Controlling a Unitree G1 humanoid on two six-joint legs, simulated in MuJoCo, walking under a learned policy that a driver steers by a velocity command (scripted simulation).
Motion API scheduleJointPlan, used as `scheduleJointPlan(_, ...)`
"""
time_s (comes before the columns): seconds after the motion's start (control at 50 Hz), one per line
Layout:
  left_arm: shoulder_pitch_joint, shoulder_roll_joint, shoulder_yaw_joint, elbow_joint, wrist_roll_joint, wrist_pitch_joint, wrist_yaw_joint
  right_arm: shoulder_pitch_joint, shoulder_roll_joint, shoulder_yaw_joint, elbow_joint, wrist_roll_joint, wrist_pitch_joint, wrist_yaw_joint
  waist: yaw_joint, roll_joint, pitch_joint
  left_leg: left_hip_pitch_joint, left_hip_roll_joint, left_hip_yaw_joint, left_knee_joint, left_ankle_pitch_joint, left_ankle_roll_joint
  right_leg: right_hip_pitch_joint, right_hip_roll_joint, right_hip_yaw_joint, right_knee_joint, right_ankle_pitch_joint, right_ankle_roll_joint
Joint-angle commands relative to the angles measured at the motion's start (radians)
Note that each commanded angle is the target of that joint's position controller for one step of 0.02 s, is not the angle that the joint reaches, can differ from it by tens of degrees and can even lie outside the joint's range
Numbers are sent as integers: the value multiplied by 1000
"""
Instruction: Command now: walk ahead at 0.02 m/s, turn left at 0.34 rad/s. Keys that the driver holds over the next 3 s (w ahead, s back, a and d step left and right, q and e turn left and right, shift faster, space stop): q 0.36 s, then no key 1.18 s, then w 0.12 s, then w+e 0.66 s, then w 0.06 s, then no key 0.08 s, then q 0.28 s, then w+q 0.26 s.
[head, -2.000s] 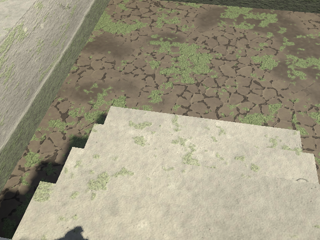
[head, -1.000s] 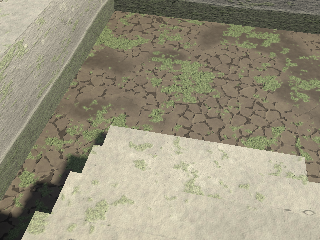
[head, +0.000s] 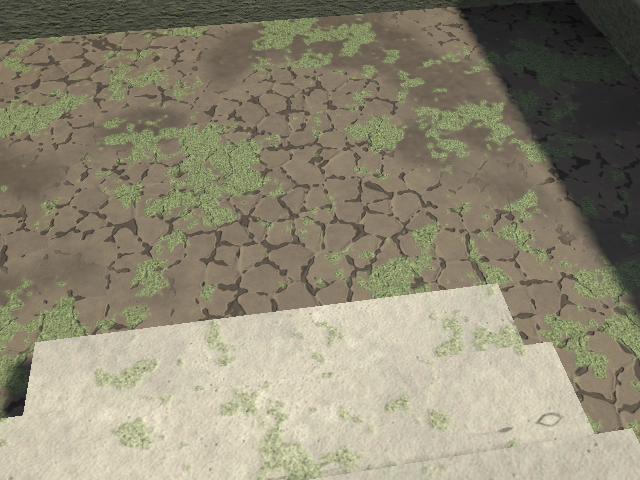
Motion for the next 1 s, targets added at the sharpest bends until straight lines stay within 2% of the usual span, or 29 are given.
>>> scheduleJointPlan(0.02, -29, 4, -8, -117, 15, -7, 51, 127, -179, -61, -67, -30, -39, -54, -77, 185, -86, 236, 313, -533, -408, 419, 392, -243, 51, 145, 362, -243, 43)
scheduleJointPlan(0.04, -65, -13, -22, -152, 19, -1, 47, 137, -138, -52, -48, -39, -40, -65, -71, 99, -93, 299, 289, -492, -352, 475, 338, -308, 23, 181, 334, -224, 72)
scheduleJointPlan(0.06, -63, -18, -32, -156, 24, 4, 39, 114, -126, -55, -57, -24, -25, -75, -62, 27, -98, 388, 242, -440, -307, 479, 285, -381, 1, 162, 90, -112, 99)
scheduleJointPlan(0.08, -47, -21, -37, -139, 33, 6, 37, 75, -126, -56, -83, -10, -5, -74, -56, 42, -120, 369, 201, -399, -290, 503, 264, -315, 9, 118, -60, -26, 113)
scheduleJointPlan(0.12, 26, 4, -23, -121, 22, 13, 23, -4, -180, -69, -127, -39, 12, -47, 3, 144, -138, 115, 172, -379, -348, 535, 273, -29, 56, 66, -14, 46, 102)
scheduleJointPlan(0.18, 179, 56, -2, -76, -7, 21, 2, -134, -188, -73, -186, -37, 26, -29, 91, 85, -122, -49, 125, -352, -341, 355, 258, 240, 92, 39, -321, 258, 41)
scheduleJointPlan(0.2, 231, 80, 15, -59, -11, 23, 5, -106, -167, -69, -174, -34, 31, -24, 106, 38, -135, -114, 100, -346, -281, 215, 230, 398, 55, 70, -466, 385, 6)
scheduleJointPlan(0.22, 265, 118, 42, -64, 13, 22, 20, 7, -85, -47, -139, -34, 26, -16, 95, -15, -152, -244, 29, -294, -162, -34, 145, 590, -75, 132, -447, 553, -96)
scheduleJointPlan(0.24, 335, 221, 71, -88, 59, 8, 31, -3, 12, -27, -237, -1, 16, -23, 110, -208, -145, -552, -192, -156, 122, -311, 22, 694, -458, 631, -517, 807, -459)
scheduleJointPlan(0.26, 287, 183, 56, -80, 125, 9, 18, -64, -19, -22, -216, -28, 25, -33, 126, -52, -21, -677, -83, -284, 306, -244, -25, 559, -573, 702, -606, 792, -516)
scheduleJointPlan(0.28, 150, 122, 43, -101, 84, 12, 0, -42, -70, -40, -175, -28, 38, -44, 51, 10, -25, -628, -65, -253, 422, -129, -44, 442, -496, 553, -615, 774, -443)
scheduleJointPlan(0.3, 26, 52, 23, -129, 42, 8, -23, 7, -127, -62, -144, -38, 41, -49, -7, -24, -63, -518, -76, -198, 514, -47, -56, 330, -372, 365, -580, 824, -352)
scheduleJointPlan(0.32, -24, 21, 12, -134, 20, -5, -31, 31, -118, -61, -140, -59, 35, -42, -41, -82, -109, -444, -87, -145, 584, 32, -64, 265, -280, 218, -530, 972, -276)
scheduleJointPlan(0.34, -42, 28, 18, -139, 38, -14, -23, 66, -89, -43, -136, -85, 33, -20, -66, -78, -147, -372, -80, -72, 708, 64, -76, 184, -241, 131, -495, 1066, -232)
scheduleJointPlan(0.38, -16, 65, 28, -135, 75, -23, 1, 56, -58, -27, -147, -53, 35, 23, -23, -56, -154, -339, -76, -37, 821, 146, -100, 98, -204, 65, -489, 1013, -236)
scheduleJointPlan(0.4, 30, 76, 29, -111, 72, -22, 5, 27, -60, -23, -160, -38, 37, 30, 8, -53, -144, -364, -76, -48, 820, 176, -106, 124, -213, 71, -488, 1006, -261)
scheduleJointPlan(0.44, 172, 53, 19, -36, 52, -31, 3, 13, -90, -29, -163, -22, 38, 13, 53, -58, -121, -473, -59, -126, 661, 226, -117, 292, -265, 122, -493, 978, -279)
scheduleJointPlan(0.5, 221, 22, -1, 50, 33, -33, -50, 18, -62, -28, -119, -33, 53, 12, 32, -89, -103, -487, -10, -172, 430, 247, -139, 404, -276, 135, -461, 988, -235)
scheduleJointPlan(0.54, 105, -1, -25, 52, -5, -38, -96, 66, -18, -20, -57, -44, 64, 55, -34, -102, -99, -255, 81, -75, 171, 251, -156, 240, -204, 53, -429, 792, -135)
scheduleJointPlan(0.58, 34, 72, -16, 52, -9, -36, -122, 32, -3, -17, -39, -33, 65, 93, -33, -120, -66, 55, 51, 50, 130, 153, -160, -42, -169, 51, -418, 597, -86)
scheduleJointPlan(0.64, 69, 114, -8, 92, -30, -36, -152, -3, -74, -38, -30, 22, 32, 74, -38, -78, -88, 213, 40, 59, -166, 342, -123, 59, -199, 111, -337, 691, -34)
scheduleJointPlan(0.66, 193, 101, 6, 100, -33, -38, -136, -70, -136, -43, -48, 30, 24, 53, 58, 11, -142, 229, 61, 9, -193, 482, -59, 146, -150, 82, -309, 584, -13)
scheduleJointPlan(0.68, 257, 116, 19, 117, -24, -37, -109, -134, -143, -45, -64, 18, 21, 45, 101, 21, -153, 216, 61, 13, -202, 484, -10, 172, -97, 32, -302, 469, -5)
scheduleJointPlan(0.7, 199, 138, 35, 96, -10, -35, -86, -168, -149, -51, -75, 9, 19, 37, 98, 22, -126, 164, 45, 31, -213, 389, -3, 177, -75, 0, -292, 363, -12)
scheduleJointPlan(0.74, 114, 108, 47, 68, 1, -38, -53, -168, -120, -60, -67, 9, 25, 23, 83, 22, -38, 25, 33, 7, -236, 201, 11, 179, -86, -20, -322, 278, -52)
scheduleJointPlan(0.78, 139, 25, 30, 99, -23, -40, -65, -70, -80, -57, -23, 19, 37, 20, 48, -1, 17, 71, 37, 7, -255, 166, 6, 139, -111, 15, -381, 260, -65)
scheduleJointPlan(0.8, 149, 11, 29, 112, -27, -38, -76, -41, -59, -52, -2, 19, 38, 26, 44, 9, 25, 98, 34, 8, -267, 171, 3, 141, -96, -4, -382, 269, -50)
scheduleJointPlan(0.88, 114, 56, 51, 123, -13, -36, -95, -94, -79, -57, 6, 26, 41, 50, 49, 14, -14, 137, 14, 37, -269, 279, 0, 219, -57, -58, -358, 418, -5)
scheduleJointPlan(1.0, 112, 49, 57, 163, -9, -35, -92, -106, -93, -62, 44, 24, 46, 50, 40, 5, -8, 167, 10, 50, -275, 297, -3, 245, -55, -61, -376, 463, 10)
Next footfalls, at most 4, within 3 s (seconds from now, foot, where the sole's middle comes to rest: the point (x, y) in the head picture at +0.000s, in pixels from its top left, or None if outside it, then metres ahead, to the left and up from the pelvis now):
0.22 right None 0.04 -0.11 -0.75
0.62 left None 0.01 0.15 -0.75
2.28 right None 0.41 -0.05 -0.93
2.74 left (256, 434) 0.73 0.17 -1.11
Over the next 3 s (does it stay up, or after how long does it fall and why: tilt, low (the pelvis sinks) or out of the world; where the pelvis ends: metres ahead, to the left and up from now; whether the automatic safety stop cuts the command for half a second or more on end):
stays up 0.66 0.10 -0.34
